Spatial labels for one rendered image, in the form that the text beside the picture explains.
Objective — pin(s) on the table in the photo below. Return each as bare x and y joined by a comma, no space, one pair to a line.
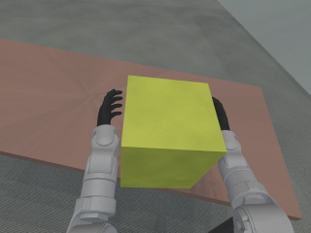
50,101

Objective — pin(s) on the robot right hand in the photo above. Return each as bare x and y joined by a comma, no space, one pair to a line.
221,114

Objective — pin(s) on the robot left hand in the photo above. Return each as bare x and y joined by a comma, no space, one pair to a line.
104,114

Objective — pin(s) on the robot left upper arm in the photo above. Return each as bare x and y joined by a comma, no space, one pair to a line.
93,228

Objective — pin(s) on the robot right upper arm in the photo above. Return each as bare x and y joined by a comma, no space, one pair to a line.
260,218

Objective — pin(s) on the carton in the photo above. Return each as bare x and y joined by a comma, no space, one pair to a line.
171,136

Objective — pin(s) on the right robot forearm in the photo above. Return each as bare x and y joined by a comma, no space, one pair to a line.
240,181

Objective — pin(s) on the left robot forearm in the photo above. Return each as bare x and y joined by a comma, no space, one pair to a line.
97,201

